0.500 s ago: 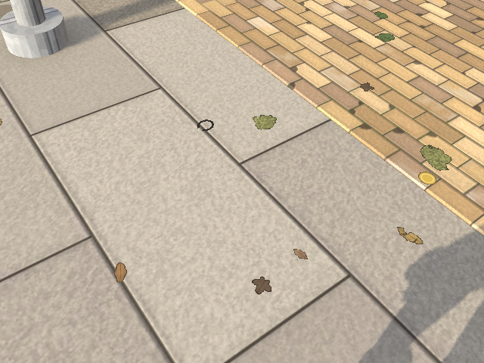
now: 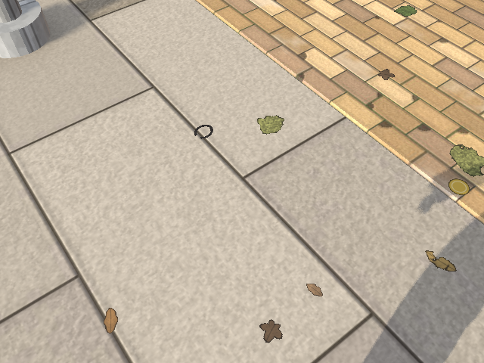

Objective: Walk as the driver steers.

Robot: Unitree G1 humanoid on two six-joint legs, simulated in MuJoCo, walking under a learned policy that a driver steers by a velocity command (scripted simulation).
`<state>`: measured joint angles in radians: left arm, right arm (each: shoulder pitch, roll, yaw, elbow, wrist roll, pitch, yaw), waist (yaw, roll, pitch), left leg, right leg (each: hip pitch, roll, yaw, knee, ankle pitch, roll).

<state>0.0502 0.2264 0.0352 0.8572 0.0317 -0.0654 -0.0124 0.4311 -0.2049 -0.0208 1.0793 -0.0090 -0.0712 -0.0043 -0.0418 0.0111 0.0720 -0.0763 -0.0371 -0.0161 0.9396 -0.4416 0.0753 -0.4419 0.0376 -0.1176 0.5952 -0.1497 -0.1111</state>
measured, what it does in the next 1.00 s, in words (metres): walks ahead: left foot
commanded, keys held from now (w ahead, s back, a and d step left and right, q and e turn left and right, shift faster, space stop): w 0.52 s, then w+e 0.48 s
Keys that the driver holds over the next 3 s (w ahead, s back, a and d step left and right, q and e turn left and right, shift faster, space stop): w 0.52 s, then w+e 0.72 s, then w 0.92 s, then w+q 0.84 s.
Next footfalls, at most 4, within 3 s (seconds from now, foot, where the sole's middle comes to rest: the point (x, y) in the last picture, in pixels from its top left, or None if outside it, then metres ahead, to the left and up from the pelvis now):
0.48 left None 0.45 0.10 -0.76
1.04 right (278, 271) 0.71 -0.10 -0.76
1.58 left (265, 176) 1.07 -0.08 -0.76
2.12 right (344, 139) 1.23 -0.38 -0.76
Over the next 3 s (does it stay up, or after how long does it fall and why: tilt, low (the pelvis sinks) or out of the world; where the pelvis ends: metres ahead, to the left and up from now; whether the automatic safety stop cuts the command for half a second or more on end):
stays up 1.55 -0.37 0.03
